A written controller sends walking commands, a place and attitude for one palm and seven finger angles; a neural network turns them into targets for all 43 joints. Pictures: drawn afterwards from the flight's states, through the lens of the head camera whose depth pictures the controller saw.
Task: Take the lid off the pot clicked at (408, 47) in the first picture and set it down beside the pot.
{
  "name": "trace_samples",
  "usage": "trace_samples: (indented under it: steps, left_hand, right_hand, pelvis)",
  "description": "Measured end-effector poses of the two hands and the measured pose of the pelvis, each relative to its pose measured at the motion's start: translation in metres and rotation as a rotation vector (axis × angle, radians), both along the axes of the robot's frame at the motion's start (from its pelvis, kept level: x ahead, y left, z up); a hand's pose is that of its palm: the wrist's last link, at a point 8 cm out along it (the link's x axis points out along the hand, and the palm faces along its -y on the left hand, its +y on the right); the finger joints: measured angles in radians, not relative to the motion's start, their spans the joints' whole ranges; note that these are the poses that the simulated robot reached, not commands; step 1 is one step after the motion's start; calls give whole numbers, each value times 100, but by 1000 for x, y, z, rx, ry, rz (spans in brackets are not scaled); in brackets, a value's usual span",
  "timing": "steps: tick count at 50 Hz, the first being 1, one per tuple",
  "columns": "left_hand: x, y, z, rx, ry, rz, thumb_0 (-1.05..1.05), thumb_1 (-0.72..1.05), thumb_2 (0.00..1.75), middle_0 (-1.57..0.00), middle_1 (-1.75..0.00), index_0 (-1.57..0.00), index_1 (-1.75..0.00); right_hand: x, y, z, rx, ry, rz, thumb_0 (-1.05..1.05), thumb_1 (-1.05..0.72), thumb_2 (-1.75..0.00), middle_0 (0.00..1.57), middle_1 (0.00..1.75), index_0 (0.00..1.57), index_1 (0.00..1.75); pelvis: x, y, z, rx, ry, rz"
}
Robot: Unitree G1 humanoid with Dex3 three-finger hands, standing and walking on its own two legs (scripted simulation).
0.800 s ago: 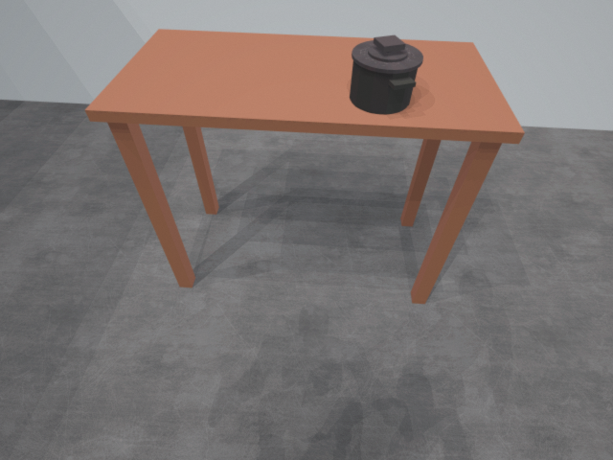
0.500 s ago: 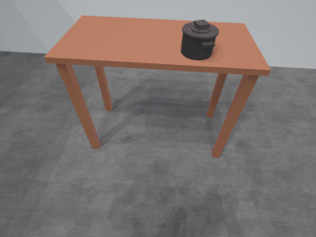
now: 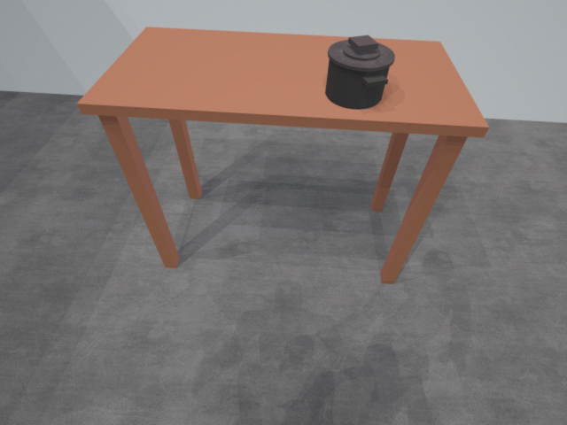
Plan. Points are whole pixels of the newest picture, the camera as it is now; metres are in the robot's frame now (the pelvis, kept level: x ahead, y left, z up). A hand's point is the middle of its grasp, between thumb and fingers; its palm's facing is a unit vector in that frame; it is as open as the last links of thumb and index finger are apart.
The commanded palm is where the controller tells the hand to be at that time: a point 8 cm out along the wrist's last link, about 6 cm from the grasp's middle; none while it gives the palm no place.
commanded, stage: walk to a spot facing it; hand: left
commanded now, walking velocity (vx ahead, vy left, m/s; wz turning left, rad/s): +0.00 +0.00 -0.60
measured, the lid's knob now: (363, 43) +0.91 -0.13 +0.14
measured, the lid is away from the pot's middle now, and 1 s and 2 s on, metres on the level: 0.00 0.00 0.00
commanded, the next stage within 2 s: turn to face it in 1.96 s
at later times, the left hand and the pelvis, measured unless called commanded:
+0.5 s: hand out of the picture +0.05 +0.16 -0.17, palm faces -0.16 -0.96 -0.25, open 7.3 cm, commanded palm none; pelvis -0.02 -0.02 -0.01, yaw -15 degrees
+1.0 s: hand (180, 402) +0.19 +0.19 -0.17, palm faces -0.48 -0.84 -0.24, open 7.3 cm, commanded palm none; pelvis -0.01 +0.04 +0.00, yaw -34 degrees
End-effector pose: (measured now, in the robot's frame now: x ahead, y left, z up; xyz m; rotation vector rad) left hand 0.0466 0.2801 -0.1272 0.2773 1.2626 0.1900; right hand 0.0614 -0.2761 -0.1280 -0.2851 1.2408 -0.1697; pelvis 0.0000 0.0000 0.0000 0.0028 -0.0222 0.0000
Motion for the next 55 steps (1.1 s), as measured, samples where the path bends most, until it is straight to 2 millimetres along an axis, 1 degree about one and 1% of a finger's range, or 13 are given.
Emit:
trace_samples:
  steps: [7,12,18,21,25,28,32,36,39,43,47,51,55]
  left_hand:
    - [1,-8,-8,-10,31,-24,0,91,90,-20,-30,-20,-30]
    - [2,-24,-17,-28,56,-67,0,91,90,-20,-30,-20,-30]
    - [4,-52,-23,-26,45,-106,0,91,90,-20,-30,-20,-30]
    - [0,-63,-18,-38,54,-105,0,91,90,-20,-30,-20,-30]
    - [2,-72,-12,-58,76,-137,0,91,90,-20,-30,-20,-30]
    - [9,-72,-10,-67,79,-171,0,91,90,-21,-30,-21,-30]
    - [26,-64,-10,-70,70,-219,0,91,90,-21,-30,-21,-30]
    - [51,-47,-14,-70,47,-272,0,91,90,-21,-30,-21,-30]
    - [76,-32,-24,-74,20,-317,0,91,90,-21,-30,-21,-30]
    - [113,-25,-21,-75,-24,-391,0,91,90,-20,-30,-20,-30]
    - [143,-32,-13,-88,-63,-462,0,91,90,-20,-30,-20,-30]
    - [162,-54,-9,-96,-59,-554,0,92,90,-20,-30,-20,-30]
    - [176,-90,-7,-102,-62,-661,0,92,90,-20,-30,-20,-30]
  right_hand:
    - [-7,6,-6,12,-36,-66,0,-91,-90,20,30,20,30]
    - [-28,9,-19,48,-42,-135,0,-90,-90,20,30,20,30]
    - [-55,-2,-44,87,-6,-211,0,-90,-90,20,30,20,30]
    - [-61,-5,-38,85,14,-234,0,-91,-90,20,30,20,30]
    - [-63,-8,-25,76,-13,-271,0,-91,-90,20,30,20,30]
    - [-60,-8,-17,66,-49,-303,0,-91,-90,20,30,20,30]
    - [-54,-3,-7,46,-107,-341,0,-91,-90,20,30,20,30]
    - [-49,9,1,17,-168,-377,0,-91,-90,20,30,20,30]
    - [-54,22,5,-19,-213,-403,0,-91,-90,20,30,20,30]
    - [-81,44,13,-31,-181,-437,0,-91,-90,20,30,20,30]
    - [-116,62,14,-24,-122,-505,0,-90,-90,20,30,20,30]
    - [-153,74,9,-9,-80,-601,0,-90,-90,20,30,20,30]
    - [-197,83,-3,12,-37,-706,0,-90,-90,20,30,20,30]
  pelvis:
    - [-4,-1,-6,5,5,-66]
    - [-10,-7,-15,28,4,-128]
    - [-14,-23,-28,18,2,-188]
    - [-16,-25,-21,11,11,-207]
    - [-16,-25,-12,20,27,-253]
    - [-16,-21,-8,25,34,-292]
    - [-14,-10,-6,26,40,-348]
    - [-12,7,-8,18,49,-402]
    - [-9,23,-16,-1,57,-437]
    - [-11,33,-11,-7,36,-483]
    - [-10,37,-5,-18,28,-541]
    - [-11,38,-5,-23,23,-607]
    - [-15,33,-9,-18,19,-673]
